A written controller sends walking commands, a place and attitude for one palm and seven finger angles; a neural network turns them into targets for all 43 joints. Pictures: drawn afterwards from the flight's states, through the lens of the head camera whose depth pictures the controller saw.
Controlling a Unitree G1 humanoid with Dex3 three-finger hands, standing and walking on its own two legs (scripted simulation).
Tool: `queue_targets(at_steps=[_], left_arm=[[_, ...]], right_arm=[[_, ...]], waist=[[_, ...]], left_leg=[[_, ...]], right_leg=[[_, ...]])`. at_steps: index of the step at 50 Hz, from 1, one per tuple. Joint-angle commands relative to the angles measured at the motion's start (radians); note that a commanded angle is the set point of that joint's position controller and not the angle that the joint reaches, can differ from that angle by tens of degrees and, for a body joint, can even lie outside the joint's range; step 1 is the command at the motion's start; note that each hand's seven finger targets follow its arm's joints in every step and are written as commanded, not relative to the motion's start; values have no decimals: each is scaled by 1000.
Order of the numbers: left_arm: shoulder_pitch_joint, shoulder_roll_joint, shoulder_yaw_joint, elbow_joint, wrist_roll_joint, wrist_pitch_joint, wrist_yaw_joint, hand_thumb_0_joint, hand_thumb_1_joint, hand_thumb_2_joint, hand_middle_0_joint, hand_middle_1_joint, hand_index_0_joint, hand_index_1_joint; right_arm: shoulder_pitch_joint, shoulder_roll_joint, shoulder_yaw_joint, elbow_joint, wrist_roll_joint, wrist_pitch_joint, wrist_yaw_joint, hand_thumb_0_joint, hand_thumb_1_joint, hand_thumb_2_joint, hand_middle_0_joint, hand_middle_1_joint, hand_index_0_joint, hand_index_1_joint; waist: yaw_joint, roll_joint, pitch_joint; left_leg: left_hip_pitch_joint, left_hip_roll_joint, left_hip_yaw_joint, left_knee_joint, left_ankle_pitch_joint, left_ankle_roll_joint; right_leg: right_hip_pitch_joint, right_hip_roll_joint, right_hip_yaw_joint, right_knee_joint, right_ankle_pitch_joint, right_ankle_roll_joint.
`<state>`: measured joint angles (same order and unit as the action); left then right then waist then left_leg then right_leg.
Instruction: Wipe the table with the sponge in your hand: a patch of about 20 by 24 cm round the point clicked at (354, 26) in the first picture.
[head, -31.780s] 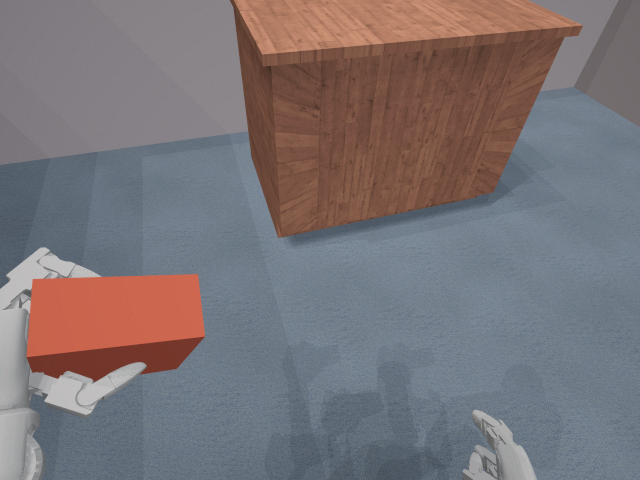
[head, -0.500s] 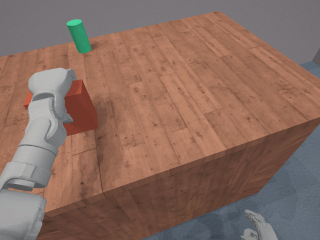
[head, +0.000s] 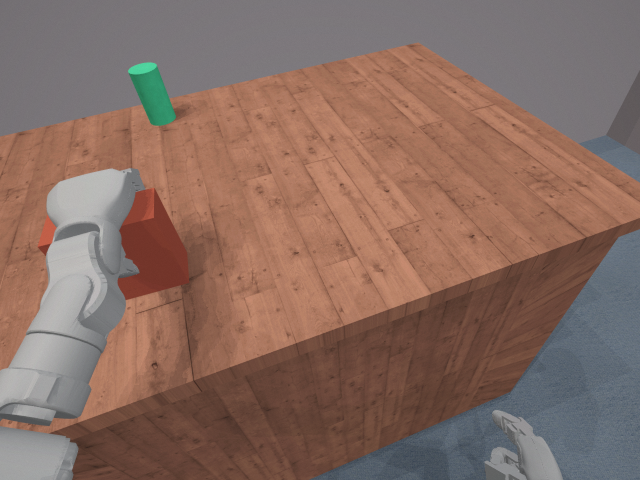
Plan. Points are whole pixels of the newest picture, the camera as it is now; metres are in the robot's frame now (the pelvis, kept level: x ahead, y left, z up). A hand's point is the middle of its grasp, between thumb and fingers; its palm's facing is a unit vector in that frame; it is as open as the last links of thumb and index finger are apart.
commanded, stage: wipe back along the middle lane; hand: left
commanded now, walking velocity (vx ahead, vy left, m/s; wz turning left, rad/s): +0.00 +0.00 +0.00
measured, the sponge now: (130, 260) +0.36 +0.30 +0.10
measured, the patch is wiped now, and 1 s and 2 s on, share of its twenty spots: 0.50 0.60 0.60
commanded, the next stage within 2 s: slide across to the third lane in 1.04 s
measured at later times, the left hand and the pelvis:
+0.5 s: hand (111, 257) +0.32 +0.28 +0.15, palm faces +0.12 -0.05 -0.99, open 10.4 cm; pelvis +0.00 +0.01 +0.00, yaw -1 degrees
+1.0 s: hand (110, 283) +0.28 +0.26 +0.15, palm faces +0.21 -0.09 -0.97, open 10.4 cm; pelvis +0.00 +0.01 +0.00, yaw -1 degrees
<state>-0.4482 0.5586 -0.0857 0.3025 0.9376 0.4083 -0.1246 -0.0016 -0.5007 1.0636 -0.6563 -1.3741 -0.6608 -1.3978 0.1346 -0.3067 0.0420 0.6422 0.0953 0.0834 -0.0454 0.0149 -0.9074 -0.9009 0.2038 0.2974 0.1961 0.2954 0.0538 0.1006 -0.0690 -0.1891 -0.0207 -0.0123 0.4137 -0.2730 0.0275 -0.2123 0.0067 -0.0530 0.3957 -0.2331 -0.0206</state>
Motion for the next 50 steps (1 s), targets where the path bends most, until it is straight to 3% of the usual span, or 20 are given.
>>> queue_targets(at_steps=[1, 4, 6, 9, 11, 14, 16, 19, 21, 25, 26, 27, 29, 32, 39, 41, 44, 46, 47, 50], left_arm=[[-19, 128, 72, -139, -49, 5, -26, 0, 100, 1300, -1200, -1600, -1200, -1600], [33, 100, 61, -139, -67, 29, -21, 0, 100, 1300, -1200, -1600, -1200, -1600], [17, 141, 89, -171, -72, 46, -18, 0, 100, 1300, -1200, -1600, -1200, -1600], [21, 90, 42, -175, -73, 79, -16, 0, 100, 1300, -1200, -1600, -1200, -1600], [20, 134, 75, -215, -70, 90, -14, 0, 100, 1300, -1200, -1600, -1200, -1600], [86, 58, 22, -242, -73, 104, -21, 0, 100, 1300, -1200, -1600, -1200, -1600], [125, 84, 52, -294, -78, 104, -23, 0, 100, 1300, -1200, -1600, -1200, -1600], [147, 28, 10, -317, -85, 121, -24, 0, 100, 1300, -1200, -1600, -1200, -1600], [166, 78, 58, -351, -83, 130, -18, 0, 100, 1300, -1200, -1600, -1200, -1600], [203, 7, 0, -395, -86, 154, -19, 0, 100, 1300, -1200, -1600, -1200, -1600], [223, 49, 39, -418, -81, 159, -14, 0, 100, 1300, -1200, -1600, -1200, -1600], [223, -14, -17, -440, -78, 167, -15, 0, 100, 1300, -1200, -1600, -1200, -1600], [279, -30, -23, -462, -87, 175, -14, 0, 100, 1300, -1200, -1600, -1200, -1600], [257, 0, -2, -502, -79, 198, -8, 0, 100, 1300, -1200, -1600, -1200, -1600], [306, -63, -46, -538, -90, 212, -1, 0, 100, 1300, -1200, -1600, -1200, -1600], [322, -30, -21, -580, -81, 213, 5, 0, 100, 1300, -1200, -1600, -1200, -1600], [335, -102, -79, -586, -93, 214, 5, 0, 100, 1300, -1200, -1600, -1200, -1600], [354, -57, -39, -623, -87, 213, 13, 0, 100, 1300, -1200, -1600, -1200, -1600], [356, -105, -79, -644, -88, 215, 13, 0, 100, 1300, -1200, -1600, -1200, -1600], [436, -118, -83, -669, -101, 209, 15, 0, 100, 1300, -1200, -1600, -1200, -1600]], right_arm=[[-176, -102, -39, -179, -4, -48, 9, 0, -900, -900, 200, 300, 200, 300], [-173, -105, -38, -169, -1, -40, 9, 0, -900, -900, 200, 300, 200, 300], [-196, -108, -34, -171, 1, -36, 8, 0, -900, -900, 200, 300, 200, 300], [-197, -102, -33, -172, 3, -35, 6, 0, -900, -900, 200, 300, 200, 300], [-221, -103, -30, -179, 3, -36, 5, 0, -900, -900, 200, 300, 200, 300], [-220, -93, -29, -187, 5, -37, 11, 0, -900, -900, 200, 300, 200, 300], [-249, -91, -26, -200, 5, -39, 15, 0, -900, -900, 200, 300, 200, 300], [-244, -85, -25, -202, 5, -38, 18, 0, -900, -900, 200, 300, 200, 300], [-268, -87, -23, -206, 4, -39, 19, 0, -900, -900, 200, 300, 200, 300], [-268, -78, -21, -211, 6, -36, 23, 0, -900, -900, 200, 300, 200, 300], [-291, -78, -19, -213, 7, -40, 26, 0, -900, -900, 200, 300, 200, 300], [-278, -71, -15, -227, 5, -43, 28, 0, -900, -900, 200, 300, 200, 300], [-288, -70, -15, -220, 6, -39, 36, 0, -900, -900, 200, 300, 200, 300], [-294, -70, -12, -230, 3, -39, 34, 0, -900, -900, 200, 300, 200, 300], [-303, -62, -8, -225, 5, -34, 33, 0, -900, -900, 200, 300, 200, 300], [-328, -62, -6, -232, 6, -36, 33, 0, -900, -900, 200, 300, 200, 300], [-311, -58, -5, -231, 7, -34, 37, 0, -900, -900, 200, 300, 200, 300], [-332, -57, -6, -239, 7, -38, 37, 0, -900, -900, 200, 300, 200, 300], [-314, -49, -4, -256, 6, -45, 40, 0, -900, -900, 200, 300, 200, 300], [-316, -52, -11, -244, 7, -34, 53, 0, -900, -900, 200, 300, 200, 300]], waist=[[36, -134, -181], [26, -179, -131], [29, -160, -117], [26, -178, -121], [36, -143, -137], [33, -147, -153], [49, -136, -165], [40, -154, -151], [54, -148, -147], [50, -157, -132], [58, -143, -134], [56, -148, -152], [56, -147, -141], [59, -164, -141], [55, -155, -112], [61, -137, -125], [49, -136, -110], [61, -134, -116], [61, -149, -137], [59, -143, -125]], left_leg=[[16, 1, 0, -4, 376, 23], [-5, 2, 11, -2, 344, 21], [-13, 5, 7, -11, 322, 18], [-11, 2, 8, -10, 319, 17], [-1, 3, 7, -8, 321, 16], [6, 2, 10, 2, 349, 15], [9, 6, 3, 1, 350, 14], [7, 8, 3, 4, 350, 14], [4, 11, 2, 3, 344, 13], [6, 12, 2, 4, 355, 11], [6, 18, -3, 3, 350, 8], [6, 9, 5, 14, 374, 12], [9, 17, -1, 10, 393, 8], [-2, 18, 0, 14, 369, 9], [7, 25, -9, 5, 339, 7], [14, 30, -11, 6, 332, 6], [11, 31, -11, 6, 336, 5], [12, 33, -13, 9, 318, 7], [6, 24, -7, 20, 340, 11], [11, 32, -10, 21, 369, 7]], right_leg=[[159, -8, 12, 0, 381, -43], [138, -5, 6, -3, 372, -30], [125, -4, 15, -6, 335, -34], [124, -3, 5, -6, 326, -29], [127, -3, 17, -3, 318, -35], [137, -3, 8, 9, 353, -31], [142, -2, 15, 15, 344, -37], [128, -1, 3, 16, 340, -31], [129, 2, 16, 19, 332, -35], [119, 2, 5, 23, 334, -31], [117, 6, 14, 28, 320, -38], [128, 1, 5, 37, 346, -36], [130, 3, 1, 37, 366, -34], [122, 4, 6, 44, 337, -36], [93, 12, 0, 34, 285, -38], [92, 16, 18, 39, 276, -43], [86, 14, -1, 37, 280, -39], [84, 20, 19, 40, 263, -44], [100, 12, 4, 52, 285, -42], [106, 15, 1, 54, 328, -39]])
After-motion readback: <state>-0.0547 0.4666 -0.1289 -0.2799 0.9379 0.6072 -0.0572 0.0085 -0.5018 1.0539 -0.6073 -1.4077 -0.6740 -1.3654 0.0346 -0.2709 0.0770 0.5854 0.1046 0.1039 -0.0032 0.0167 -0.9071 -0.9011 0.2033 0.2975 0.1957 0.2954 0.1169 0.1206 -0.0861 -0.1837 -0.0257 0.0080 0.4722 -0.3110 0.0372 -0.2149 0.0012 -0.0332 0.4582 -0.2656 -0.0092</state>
